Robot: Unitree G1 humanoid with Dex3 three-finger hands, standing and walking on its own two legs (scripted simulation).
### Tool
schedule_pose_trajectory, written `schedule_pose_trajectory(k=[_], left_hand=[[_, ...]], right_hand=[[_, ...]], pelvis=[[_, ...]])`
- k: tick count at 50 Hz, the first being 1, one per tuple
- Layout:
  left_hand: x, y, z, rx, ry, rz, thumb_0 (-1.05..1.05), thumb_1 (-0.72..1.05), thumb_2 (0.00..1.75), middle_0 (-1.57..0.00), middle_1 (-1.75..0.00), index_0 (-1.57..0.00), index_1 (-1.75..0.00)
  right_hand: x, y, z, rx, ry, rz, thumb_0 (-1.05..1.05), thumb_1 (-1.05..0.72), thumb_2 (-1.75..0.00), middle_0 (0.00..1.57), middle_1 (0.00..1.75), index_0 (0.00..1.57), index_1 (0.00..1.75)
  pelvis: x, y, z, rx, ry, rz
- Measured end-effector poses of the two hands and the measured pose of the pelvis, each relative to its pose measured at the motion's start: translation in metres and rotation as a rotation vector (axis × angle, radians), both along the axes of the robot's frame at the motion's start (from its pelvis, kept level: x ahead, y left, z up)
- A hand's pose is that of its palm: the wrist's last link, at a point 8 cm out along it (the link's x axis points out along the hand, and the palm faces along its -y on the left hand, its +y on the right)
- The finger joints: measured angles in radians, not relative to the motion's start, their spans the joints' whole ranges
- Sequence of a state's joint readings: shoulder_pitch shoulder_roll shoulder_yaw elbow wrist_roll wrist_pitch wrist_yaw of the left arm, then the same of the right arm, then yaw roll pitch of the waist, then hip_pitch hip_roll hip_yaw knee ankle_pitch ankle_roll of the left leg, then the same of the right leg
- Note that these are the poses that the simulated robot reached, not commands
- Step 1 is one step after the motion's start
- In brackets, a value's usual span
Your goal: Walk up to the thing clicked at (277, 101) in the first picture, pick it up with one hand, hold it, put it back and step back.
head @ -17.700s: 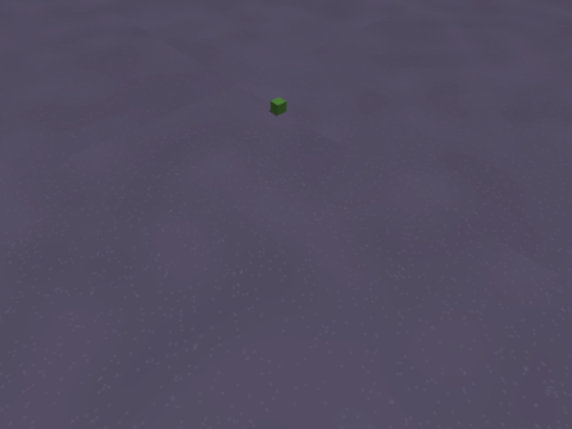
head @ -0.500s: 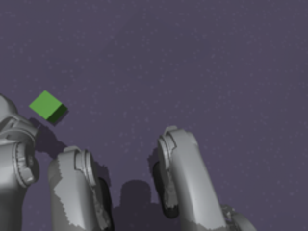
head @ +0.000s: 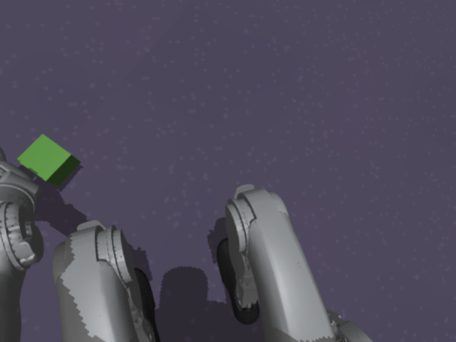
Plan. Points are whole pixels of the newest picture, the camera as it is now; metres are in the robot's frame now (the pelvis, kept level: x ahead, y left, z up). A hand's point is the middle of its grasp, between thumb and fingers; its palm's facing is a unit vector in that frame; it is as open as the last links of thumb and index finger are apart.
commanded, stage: rise first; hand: left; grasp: from above
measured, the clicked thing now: (50, 161) +0.48 +0.27 -0.29
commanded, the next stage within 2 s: approach in 1.04 s
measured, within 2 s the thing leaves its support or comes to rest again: neither
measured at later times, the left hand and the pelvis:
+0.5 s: hand (12, 171) +0.44 +0.30 -0.18, palm faces -0.28 -0.33 -0.90, open 13.5 cm; pelvis +0.00 +0.00 -0.01, yaw -1 degrees
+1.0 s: hand (20, 165) +0.45 +0.28 -0.18, palm faces -0.29 -0.33 -0.90, open 13.6 cm; pelvis +0.00 +0.00 -0.01, yaw -2 degrees
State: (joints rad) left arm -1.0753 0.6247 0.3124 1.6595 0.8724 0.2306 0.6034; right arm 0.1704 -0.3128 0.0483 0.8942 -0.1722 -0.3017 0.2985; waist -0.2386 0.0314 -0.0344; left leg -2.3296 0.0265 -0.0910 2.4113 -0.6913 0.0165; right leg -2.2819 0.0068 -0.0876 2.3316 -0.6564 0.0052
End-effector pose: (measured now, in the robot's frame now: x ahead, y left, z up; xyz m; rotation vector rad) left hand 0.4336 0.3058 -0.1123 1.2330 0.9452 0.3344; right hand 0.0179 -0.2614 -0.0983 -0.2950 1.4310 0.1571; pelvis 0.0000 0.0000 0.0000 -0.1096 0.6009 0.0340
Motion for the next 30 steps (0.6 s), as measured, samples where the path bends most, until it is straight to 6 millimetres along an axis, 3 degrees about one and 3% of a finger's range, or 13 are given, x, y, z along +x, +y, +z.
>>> schedule_pose_trajectory(k=[30], left_hand=[[0.009, -0.009, -0.016, -0.001, 0.010, -0.050, 0.00, -0.45, 0.89, -0.16, -1.06, -0.19, -1.03]], right_hand=[[-0.011, 0.003, 0.002, 0.022, 0.022, 0.026, 0.00, -0.93, -0.91, 0.20, 0.30, 0.20, 0.29]], pelvis=[[0.000, 0.000, -0.008, -0.016, -0.012, -0.010]])
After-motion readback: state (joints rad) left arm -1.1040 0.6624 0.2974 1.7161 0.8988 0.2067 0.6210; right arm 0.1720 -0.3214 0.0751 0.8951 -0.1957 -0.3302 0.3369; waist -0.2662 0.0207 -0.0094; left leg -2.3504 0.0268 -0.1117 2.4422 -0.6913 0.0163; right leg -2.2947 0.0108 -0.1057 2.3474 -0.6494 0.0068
